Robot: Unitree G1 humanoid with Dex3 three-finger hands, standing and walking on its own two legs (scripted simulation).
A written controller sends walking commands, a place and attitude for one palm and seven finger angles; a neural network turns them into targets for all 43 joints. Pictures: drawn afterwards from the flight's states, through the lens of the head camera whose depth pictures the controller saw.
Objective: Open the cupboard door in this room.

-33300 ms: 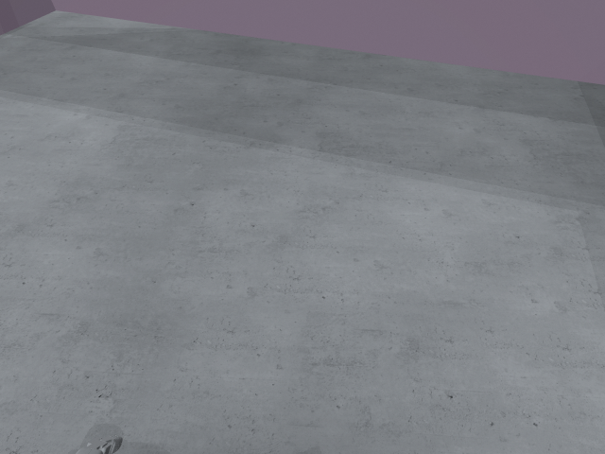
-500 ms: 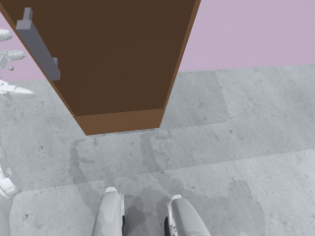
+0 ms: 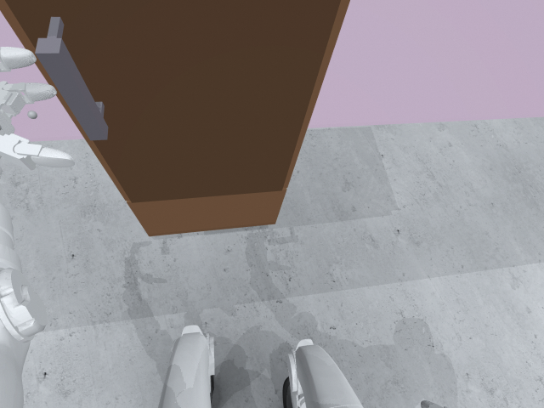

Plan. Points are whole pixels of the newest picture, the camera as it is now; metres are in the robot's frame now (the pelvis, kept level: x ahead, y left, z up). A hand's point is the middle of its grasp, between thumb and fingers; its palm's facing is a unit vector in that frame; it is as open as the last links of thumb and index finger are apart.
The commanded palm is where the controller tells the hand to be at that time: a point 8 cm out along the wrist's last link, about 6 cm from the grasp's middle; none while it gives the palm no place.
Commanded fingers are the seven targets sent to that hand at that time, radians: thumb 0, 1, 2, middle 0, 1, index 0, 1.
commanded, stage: move the hooked fingers beside the handle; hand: left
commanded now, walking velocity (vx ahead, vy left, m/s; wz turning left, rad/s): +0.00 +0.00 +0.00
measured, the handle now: (79, 84) +0.54 +0.26 +0.08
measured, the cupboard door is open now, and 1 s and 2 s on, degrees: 0 0 0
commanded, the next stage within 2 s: slide the fingers in behind the handle in 0.04 s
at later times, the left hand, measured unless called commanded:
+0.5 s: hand (44, 120) +0.47 +0.28 +0.08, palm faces +0.11 -0.99 +0.00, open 14.0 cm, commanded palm +0.46 +0.32 +0.08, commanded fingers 0.00 -0.50 0.30 -0.30 -1.20 -0.30 -1.20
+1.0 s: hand (78, 115) +0.49 +0.25 +0.08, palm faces +0.10 -1.00 +0.00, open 14.0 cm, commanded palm +0.47 +0.28 +0.08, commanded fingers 0.00 -0.50 0.30 -0.30 -1.20 -0.30 -1.20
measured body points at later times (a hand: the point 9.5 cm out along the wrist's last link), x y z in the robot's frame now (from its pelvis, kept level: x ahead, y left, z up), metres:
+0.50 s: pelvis +0.00 +0.00 +0.00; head +0.13 +0.03 +0.43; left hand +0.46 +0.34 +0.08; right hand +0.05 -0.27 -0.10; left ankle +0.07 +0.13 -0.62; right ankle +0.00 -0.15 -0.62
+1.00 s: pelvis +0.00 +0.00 +0.01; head +0.13 +0.03 +0.44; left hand +0.48 +0.30 +0.08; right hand +0.04 -0.27 -0.10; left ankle +0.07 +0.13 -0.62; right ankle +0.00 -0.15 -0.62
